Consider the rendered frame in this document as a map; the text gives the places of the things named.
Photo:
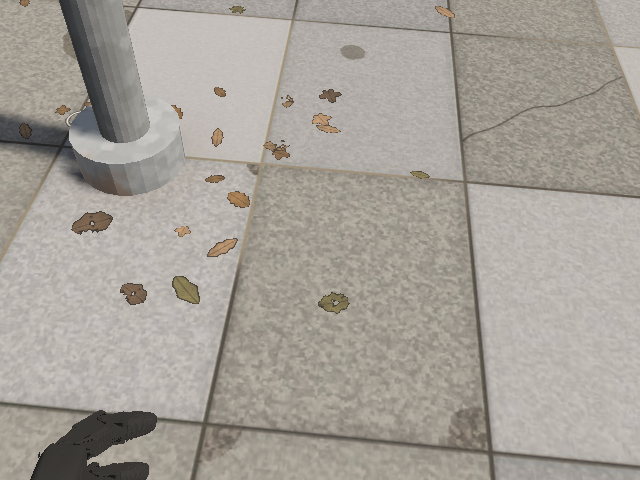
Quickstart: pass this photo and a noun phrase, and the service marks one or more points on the robot left hand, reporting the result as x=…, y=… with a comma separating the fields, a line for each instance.
x=67, y=458

